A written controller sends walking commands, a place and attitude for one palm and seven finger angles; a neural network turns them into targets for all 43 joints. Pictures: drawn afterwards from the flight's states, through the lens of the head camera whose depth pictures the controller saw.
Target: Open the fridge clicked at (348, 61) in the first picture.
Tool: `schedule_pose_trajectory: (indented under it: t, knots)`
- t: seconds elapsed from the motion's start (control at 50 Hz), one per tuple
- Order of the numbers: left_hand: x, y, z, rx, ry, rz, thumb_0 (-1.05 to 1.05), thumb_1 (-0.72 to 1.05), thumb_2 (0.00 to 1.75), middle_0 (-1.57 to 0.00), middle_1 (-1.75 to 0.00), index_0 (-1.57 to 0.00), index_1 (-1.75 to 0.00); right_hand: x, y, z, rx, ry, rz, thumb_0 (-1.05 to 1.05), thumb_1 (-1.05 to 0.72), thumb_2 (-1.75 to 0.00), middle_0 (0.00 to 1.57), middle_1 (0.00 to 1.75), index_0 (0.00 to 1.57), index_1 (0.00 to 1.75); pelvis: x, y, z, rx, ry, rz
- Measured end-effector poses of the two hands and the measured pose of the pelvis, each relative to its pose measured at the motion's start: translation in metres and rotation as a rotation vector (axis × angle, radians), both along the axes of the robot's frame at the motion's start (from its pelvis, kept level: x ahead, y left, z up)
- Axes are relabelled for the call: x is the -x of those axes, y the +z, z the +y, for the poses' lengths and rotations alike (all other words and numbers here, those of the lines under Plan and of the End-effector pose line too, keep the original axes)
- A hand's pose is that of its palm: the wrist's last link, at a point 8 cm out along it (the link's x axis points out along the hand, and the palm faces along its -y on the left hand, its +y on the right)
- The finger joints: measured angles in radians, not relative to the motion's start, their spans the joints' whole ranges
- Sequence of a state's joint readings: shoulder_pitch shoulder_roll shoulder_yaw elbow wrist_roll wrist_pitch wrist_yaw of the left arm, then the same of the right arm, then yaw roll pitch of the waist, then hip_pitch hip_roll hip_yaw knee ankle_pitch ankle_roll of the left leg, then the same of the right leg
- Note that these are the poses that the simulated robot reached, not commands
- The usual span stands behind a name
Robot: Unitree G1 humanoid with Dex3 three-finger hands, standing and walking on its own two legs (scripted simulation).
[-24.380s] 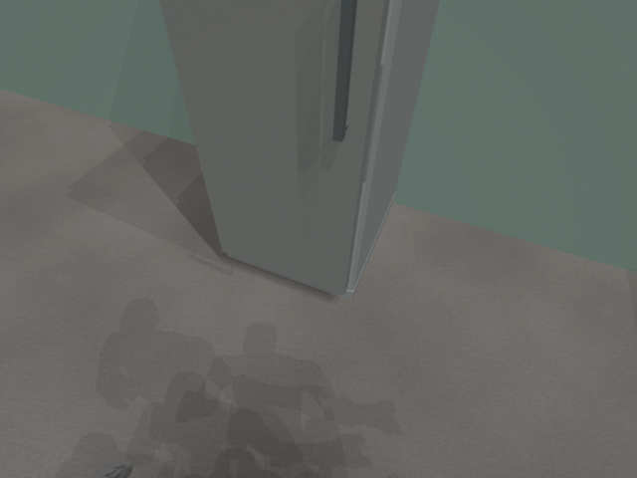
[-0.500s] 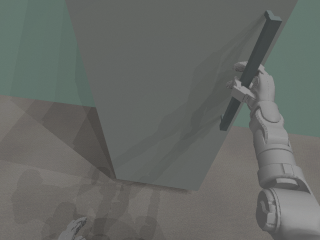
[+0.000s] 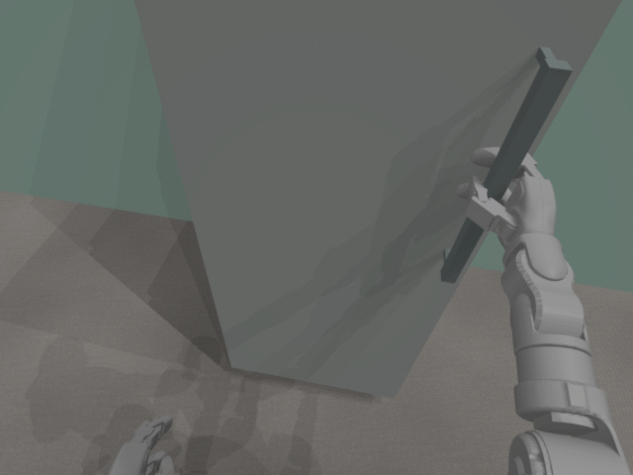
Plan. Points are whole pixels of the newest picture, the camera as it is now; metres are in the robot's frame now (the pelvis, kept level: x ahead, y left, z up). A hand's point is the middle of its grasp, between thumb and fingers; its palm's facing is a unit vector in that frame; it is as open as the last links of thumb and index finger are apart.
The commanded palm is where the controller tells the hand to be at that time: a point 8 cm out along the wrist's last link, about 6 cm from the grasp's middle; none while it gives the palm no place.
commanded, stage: pull the door a little, standing still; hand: right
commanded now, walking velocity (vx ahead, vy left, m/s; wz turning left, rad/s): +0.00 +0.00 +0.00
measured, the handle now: (486, 188) +0.45 -0.18 +0.16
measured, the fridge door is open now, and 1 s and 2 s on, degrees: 0 15 47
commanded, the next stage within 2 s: walk backward, drawing the door open in 0.44 s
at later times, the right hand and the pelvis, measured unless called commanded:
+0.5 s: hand (476, 230) +0.36 -0.14 +0.17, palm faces +0.08 +1.00 -0.02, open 6.3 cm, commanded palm +0.27 -0.19 +0.17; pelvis +0.05 -0.01 +0.00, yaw +3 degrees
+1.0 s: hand (464, 285) +0.29 -0.12 +0.16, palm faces +0.22 +0.94 -0.27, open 6.8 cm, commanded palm +0.25 -0.16 +0.17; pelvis +0.05 +0.04 +0.00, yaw -4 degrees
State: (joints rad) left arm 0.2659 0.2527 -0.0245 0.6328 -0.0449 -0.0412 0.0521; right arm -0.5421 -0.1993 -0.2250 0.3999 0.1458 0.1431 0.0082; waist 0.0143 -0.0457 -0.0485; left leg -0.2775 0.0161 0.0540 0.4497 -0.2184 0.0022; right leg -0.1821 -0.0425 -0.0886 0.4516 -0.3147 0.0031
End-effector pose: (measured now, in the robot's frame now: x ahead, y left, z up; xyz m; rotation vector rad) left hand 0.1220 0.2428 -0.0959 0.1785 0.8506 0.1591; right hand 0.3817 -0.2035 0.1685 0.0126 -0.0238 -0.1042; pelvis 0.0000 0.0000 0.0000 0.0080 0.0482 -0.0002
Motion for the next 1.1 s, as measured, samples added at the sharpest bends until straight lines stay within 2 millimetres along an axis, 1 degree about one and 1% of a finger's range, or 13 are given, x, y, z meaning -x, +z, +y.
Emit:
schedule_pose_trajectory:
  t: [0.18,0.28,0.38,0.46,0.56,0.58,0.64,0.7,0.76,0.84,0.94,1.04,1.1]
  knots:
    - [-0.034,0.006,-0.013,0.011,-0.045,-0.038,0.01,0.9,0.9,-0.2,-0.3,-0.2,-0.3,0.001,0.001,0.0,0.0,-0.011,0.021,0.02,-0.77,-0.81,0.36,1.4,0.38,1.4,-0.009,0.0,-0.002,-0.002,-0.011,0.002]
    - [-0.045,0.011,-0.019,0.038,-0.043,-0.068,0.01,0.9,0.9,-0.2,-0.3,-0.2,-0.3,0.005,0.001,0.001,0.007,-0.011,0.014,0.01,-0.77,-0.79,0.33,1.4,0.34,1.4,-0.016,0.001,-0.004,0.0,0.004,0.0]
    - [-0.054,0.013,-0.022,0.056,-0.038,-0.074,0.01,0.9,0.9,-0.2,-0.3,-0.2,-0.3,0.016,0.0,0.001,0.022,0.001,0.002,0.01,-0.76,-0.77,0.3,1.39,0.27,1.38,-0.027,0.002,-0.005,0.001,0.02,-0.001]
    - [-0.064,0.015,-0.022,0.067,-0.031,-0.079,0.01,0.9,0.9,-0.2,-0.3,-0.2,-0.3,0.031,0.0,0.004,0.029,0.014,-0.01,0.01,-0.77,-0.77,0.25,1.35,0.22,1.33,-0.039,0.003,-0.006,0.003,0.036,0.005]
    - [-0.086,0.019,-0.024,0.08,-0.04,-0.101,0.01,0.9,0.9,-0.2,-0.3,-0.2,-0.3,0.067,0.0,0.013,0.042,0.035,-0.02,0.01,-0.75,-0.76,0.25,1.32,0.2,1.31,-0.057,0.004,-0.008,0.003,0.058,0.013]
    - [-0.092,0.02,-0.025,0.07,-0.05,-0.106,0.01,0.9,0.9,-0.2,-0.3,-0.2,-0.3,0.073,0.002,0.014,0.076,0.044,-0.034,0.01,-0.74,-0.76,0.26,1.32,0.2,1.31,-0.06,0.003,-0.008,0.003,0.055,0.013]
    - [-0.108,0.02,-0.025,0.022,-0.078,-0.109,0.01,0.9,0.9,-0.2,-0.3,-0.2,-0.3,0.084,0.001,0.015,0.177,0.069,-0.11,0.0,-0.66,-0.75,0.31,1.34,0.24,1.32,-0.063,0.0,-0.006,0.013,0.035,0.026]
    - [-0.118,0.02,-0.025,0.004,-0.091,-0.104,0.01,0.9,0.9,-0.2,-0.3,-0.2,-0.3,0.093,0.0,0.017,0.213,0.059,-0.139,-0.02,-0.62,-0.74,0.36,1.36,0.28,1.34,-0.061,0.001,-0.006,0.014,0.023,0.025]
    - [-0.122,0.022,-0.027,0.026,-0.104,-0.12,0.01,0.9,0.9,-0.2,-0.3,-0.2,-0.3,0.099,0.001,0.02,0.244,0.029,-0.135,-0.03,-0.62,-0.75,0.4,1.38,0.27,1.33,-0.061,0.003,-0.001,0.02,0.015,0.011]
    - [-0.122,0.018,-0.028,0.079,-0.13,-0.121,0.01,0.9,0.9,-0.2,-0.3,-0.2,-0.3,0.105,0.003,0.025,0.291,-0.037,-0.106,-0.05,-0.61,-0.75,0.43,1.39,0.26,1.35,-0.063,0.007,0.013,0.031,-0.01,-0.001]
    - [-0.119,0.011,-0.02,0.076,-0.186,-0.089,0.01,0.9,0.9,-0.2,-0.3,-0.2,-0.3,0.116,0.003,0.032,0.313,-0.083,-0.114,-0.06,-0.6,-0.75,0.44,1.39,0.25,1.37,-0.052,0.008,0.032,0.074,-0.052,-0.001]
    - [-0.115,0.001,-0.008,0.033,-0.204,-0.058,0.01,0.9,0.9,-0.2,-0.3,-0.2,-0.3,0.129,0.001,0.039,0.311,-0.107,-0.151,-0.06,-0.6,-0.75,0.45,1.4,0.25,1.35,-0.045,0.001,0.041,0.06,-0.082,-0.025]
    - [-0.114,-0.004,-0.002,0.009,-0.185,-0.066,0.01,0.9,0.9,-0.2,-0.3,-0.2,-0.3,0.136,-0.003,0.043,0.293,-0.098,-0.198,-0.07,-0.6,-0.76,0.45,1.4,0.24,1.33,-0.046,-0.01,0.043,0.034,-0.093,-0.049]
